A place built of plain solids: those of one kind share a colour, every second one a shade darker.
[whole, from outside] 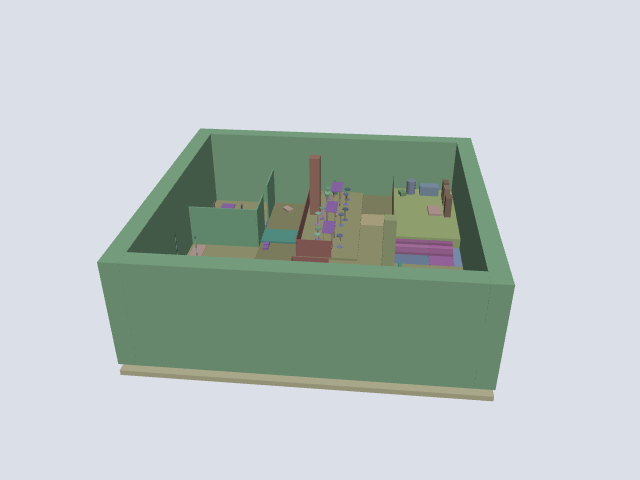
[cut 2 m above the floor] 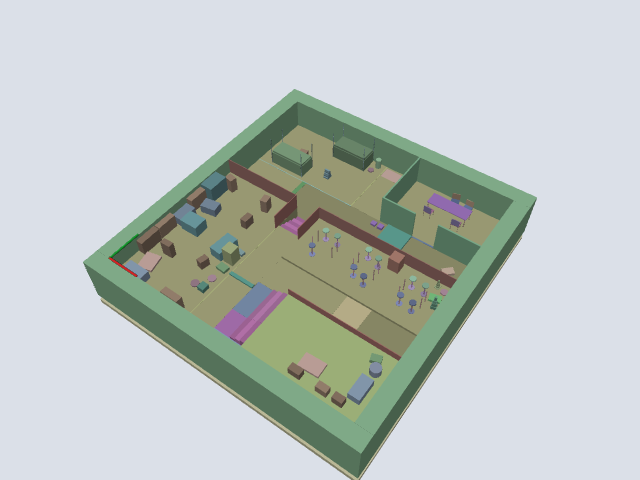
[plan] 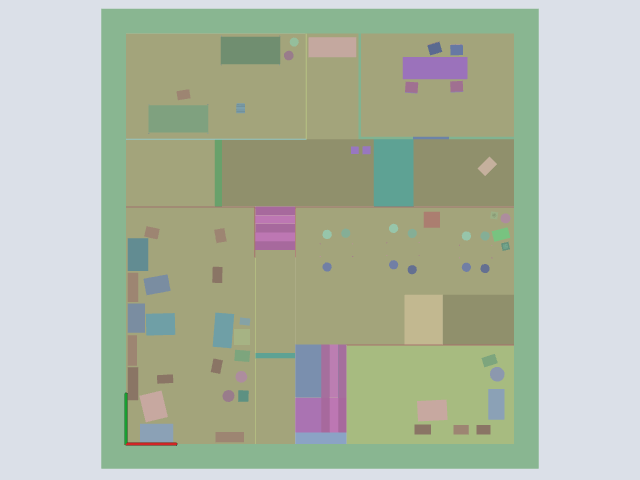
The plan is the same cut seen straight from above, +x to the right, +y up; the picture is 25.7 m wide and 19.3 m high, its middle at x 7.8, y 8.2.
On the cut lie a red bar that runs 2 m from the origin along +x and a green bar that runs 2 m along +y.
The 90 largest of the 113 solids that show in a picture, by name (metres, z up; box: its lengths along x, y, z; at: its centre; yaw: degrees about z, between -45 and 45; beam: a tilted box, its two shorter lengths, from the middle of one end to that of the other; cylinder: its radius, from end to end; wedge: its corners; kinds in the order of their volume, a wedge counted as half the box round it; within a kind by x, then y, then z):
{
 "wall_1": {"box": [1.0, 16.5, 6.0], "at": [-0.5, 8.25, 2.0]},
 "wall_2": {"box": [17.6, 1.0, 6.0], "at": [7.8, -0.5, 2.0]},
 "wall_3": {"box": [17.6, 1.0, 6.0], "at": [7.8, 17.0, 2.0]},
 "wall_4": {"box": [1.0, 16.5, 6.0], "at": [16.1, 8.25, 2.0]},
 "floor_1": {"box": [3.57, 2.7, 1.0], "at": [1.78, 10.9, -0.5]},
 "floor_2": {"box": [5.2, 9.55, 1.0], "at": [2.6, 4.78, 0.43]},
 "floor_3": {"box": [7.25, 4.25, 1.0], "at": [3.62, 14.38, -0.5]},
 "floor_4": {"box": [1.6, 7.8, 1.0], "at": [6.0, 3.9, 0.43]},
 "floor_5": {"box": [2.1, 4.25, 1.0], "at": [8.3, 14.38, -0.5]},
 "floor_6": {"box": [4.4, 2.0, 1.0], "at": [9.0, 5.0, 0.43]},
 "floor_7": {"box": [11.74, 2.7, 1.0], "at": [9.73, 10.9, -0.5]},
 "floor_8": {"box": [8.8, 3.55, 1.15], "at": [11.2, 7.78, 0.51]},
 "floor_9": {"box": [6.25, 4.25, 1.0], "at": [12.47, 14.38, -0.5]},
 "floor_10": {"box": [2.87, 2.0, 1.0], "at": [14.16, 5.0, 0.43]},
 "floor_base_1": {"box": [15.6, 9.45, 0.3], "at": [7.8, 4.72, -0.64]},
 "floor_base_2": {"box": [17.6, 18.5, 0.3], "at": [7.8, 8.25, -1.57]},
 "floor_deck_1": {"box": [6.73, 4.0, 1.62], "at": [12.23, 2.0, 0.74]},
 "floor_fore_1": {"box": [2.07, 0.46, 1.0], "at": [7.83, 0.23, 0.43]},
 "floor_fore_2": {"box": [2.07, 2.14, 1.0], "at": [7.83, 2.93, 0.43]},
 "piece_1": {"box": [2.4, 1.1, 0.9], "at": [2.1, 13.07, 0.45]},
 "piece_2": {"box": [2.32, 1.02, 0.12], "at": [2.1, 13.07, 0.96]},
 "piece_3": {"box": [2.4, 1.1, 0.9], "at": [5.0, 15.82, 0.45]},
 "piece_4": {"box": [2.32, 1.02, 0.14], "at": [5.0, 15.82, 0.97]},
 "crate_stack_1": {"box": [0.37, 1.22, 0.88], "at": [0.26, 3.76, 1.37]},
 "crate_stack_2": {"box": [0.42, 1.33, 0.91], "at": [0.28, 2.42, 1.39]},
 "crate_stack_3": {"box": [0.42, 1.18, 0.91], "at": [0.28, 6.3, 1.39]},
 "crate_stack_4": {"box": [0.55, 0.43, 0.95], "at": [1.04, 8.49, 1.41], "yaw": -12.1},
 "crate_stack_5": {"box": [0.65, 0.35, 0.98], "at": [1.57, 2.61, 1.42], "yaw": 2.9},
 "crate_stack_6": {"box": [0.52, 0.37, 0.58], "at": [2.31, 14.04, 0.29], "yaw": 8.6},
 "crate_stack_7": {"box": [0.39, 0.56, 0.57], "at": [3.65, 3.12, 1.22], "yaw": -11.5},
 "crate_stack_8": {"box": [0.4, 0.65, 0.64], "at": [3.67, 6.8, 1.25], "yaw": -1.2},
 "crate_stack_9": {"box": [0.42, 0.55, 0.91], "at": [3.8, 8.38, 1.39], "yaw": 9.8},
 "crate_stack_10": {"box": [1.15, 0.41, 0.97], "at": [4.17, 0.28, 1.42]},
 "crate_stack_11": {"box": [0.67, 0.4, 1.31], "at": [11.93, 0.58, 2.21]},
 "crate_stack_12": {"box": [0.62, 0.38, 1.22], "at": [13.48, 0.57, 2.16]},
 "crate_stack_13": {"box": [0.57, 0.38, 1.22], "at": [14.37, 0.57, 2.16]},
 "step_tread_1": {"box": [1.6, 0.35, 0.84], "at": [6.0, 7.97, 0.35]},
 "step_tread_2": {"box": [1.6, 0.35, 0.69], "at": [6.0, 8.32, 0.28]},
 "step_tread_3": {"box": [1.6, 0.35, 0.54], "at": [6.0, 8.68, 0.2]},
 "step_tread_4": {"box": [1.6, 0.35, 0.38], "at": [6.0, 9.03, 0.12]},
 "step_tread_5": {"box": [1.6, 0.35, 0.23], "at": [6.0, 9.38, 0.04]},
 "step_tread_6": {"box": [0.34, 1.4, 1.16], "at": [8.02, 1.16, 0.51]},
 "step_tread_7": {"box": [0.34, 1.4, 1.31], "at": [8.36, 1.16, 0.58]},
 "step_tread_8": {"box": [0.34, 1.4, 1.47], "at": [8.7, 1.16, 0.66]},
 "floor_bed_cover_1": {"box": [1.53, 2.0, 0.9], "at": [11.96, 5.0, 0.48]},
 "pallet_load_1": {"box": [0.83, 1.32, 1.16], "at": [0.48, 7.61, 1.51]},
 "pallet_load_2": {"box": [1.17, 0.88, 0.75], "at": [1.39, 4.81, 1.3], "yaw": 1.4},
 "pallet_load_3": {"box": [0.76, 1.38, 0.66], "at": [3.92, 4.56, 1.26], "yaw": -4.6},
 "part_1": {"box": [0.1, 4.15, 2.65], "at": [9.4, 14.43, 1.27]},
 "part_2": {"box": [2.19, 0.1, 2.65], "at": [10.45, 12.3, 1.27]},
 "part_3": {"box": [2.61, 0.1, 2.65], "at": [14.29, 12.3, 1.27]},
 "sack_pile_1": {"box": [0.69, 1.18, 0.58], "at": [0.41, 5.06, 1.22]},
 "sack_pile_2": {"box": [1.34, 0.74, 0.57], "at": [1.23, 0.44, 1.22]},
 "sack_pile_3": {"box": [0.99, 0.68, 0.55], "at": [1.25, 6.4, 1.21], "yaw": 10.4},
 "sack_pile_4": {"box": [0.66, 1.24, 0.64], "at": [14.89, 1.59, 1.87]},
 "column_asa_1": {"box": [0.65, 0.65, 4.07], "at": [4.67, 4.3, 2.96]},
 "column_a0a_1": {"box": [0.65, 0.65, 3.92], "at": [12.3, 9.02, 3.04]},
 "floor_before_steps_1": {"box": [1.05, 1.4, 1.0], "at": [7.33, 1.16, 0.43]},
 "step_hump_1": {"box": [1.6, 0.22, 0.15], "at": [6.0, 3.55, 0.95]},
 "step_hump_2": {"box": [1.6, 2.7, 0.17], "at": [10.76, 10.9, 0.04]},
 "step_front_1": {"box": [0.34, 2.14, 0.2], "at": [8.02, 2.93, 0.98]},
 "step_front_2": {"box": [0.34, 2.14, 0.36], "at": [8.36, 2.93, 1.06]},
 "step_front_3": {"box": [0.34, 2.14, 0.52], "at": [8.7, 2.93, 1.14]},
 "floor_gap_cover_1": {"box": [0.29, 2.7, 0.9], "at": [3.71, 10.9, -0.45]},
 "rail_rim_1": {"box": [5.2, 0.04, 1.1], "at": [2.6, 9.53, 1.48]},
 "rail_rim_2": {"box": [8.8, 0.04, 1.1], "at": [11.2, 9.53, 1.63]},
 "rail_1": {"box": [0.04, 2.01, 1.1], "at": [5.18, 8.51, 1.48]},
 "rail_2": {"box": [0.04, 2.01, 1.1], "at": [6.82, 8.51, 1.63]},
 "rail_3": {"box": [6.73, 0.04, 0.91], "at": [12.23, 3.98, 2.0]},
 "pallet_1": {"box": [0.92, 1.1, 0.19], "at": [1.11, 1.51, 0.97], "yaw": 13.6},
 "pallet_2": {"box": [1.19, 0.82, 0.19], "at": [12.31, 1.34, 1.59], "yaw": 2.9},
 "barrel_1": {"cylinder": 0.29, "from": [14.93, 2.8, 1.55], "to": [14.93, 2.8, 2.47]},
 "top_1": {"box": [1.5, 0.71, 0.036], "at": [8.46, 7.79, 2.17]},
 "top_2": {"box": [1.5, 0.71, 0.036], "at": [11.13, 7.83, 2.17]},
 "top_3": {"box": [2.6, 0.9, 0.04], "at": [12.43, 15.11, 0.7]},
 "top_4": {"box": [1.5, 0.71, 0.036], "at": [14.06, 7.73, 2.17]},
 "sack_1": {"box": [0.61, 0.45, 0.19], "at": [4.67, 3.54, 1.02], "yaw": -4.5},
 "sack_2": {"box": [0.57, 0.4, 0.25], "at": [14.62, 3.35, 1.68], "yaw": 18.1},
 "low_mat_1": {"box": [1.92, 0.8, 0.06], "at": [8.3, 15.95, -0.02]},
 "inway_sack_1": {"box": [0.69, 0.45, 0.23], "at": [14.52, 11.16, 0.07], "yaw": 44.9},
 "bin_1": {"cylinder": 0.18, "from": [6.76, 16.16, 0.0], "to": [6.76, 16.16, 0.64]},
 "carton_1": {"box": [0.42, 0.46, 0.31], "at": [4.72, 1.93, 1.08], "yaw": -1.2},
 "carton_folded_1": {"box": [0.67, 0.44, 0.19], "at": [15.08, 8.42, 1.12], "yaw": 14.3},
 "hose_coil_1": {"cylinder": 0.24, "from": [4.12, 1.93, 0.88], "to": [4.12, 1.93, 1.0]},
 "hose_coil_2": {"cylinder": 0.23, "from": [4.64, 2.7, 0.88], "to": [4.64, 2.7, 0.99]},
 "edge_parcel_1": {"box": [0.31, 0.31, 0.2], "at": [9.2, 11.81, 0.05]},
 "edge_parcel_2": {"box": [0.33, 0.33, 0.17], "at": [9.67, 11.81, 0.09]},
 "parcel_1": {"box": [0.42, 0.29, 0.19], "at": [4.78, 4.92, 1.02], "yaw": -6.6},
 "low_stripE_1": {"box": [0.04, 7.5, 0.05], "at": [5.2, 3.75, 0.91]},
 "low_stripS_1": {"box": [7.25, 0.04, 0.06], "at": [3.62, 12.25, -0.02]}
}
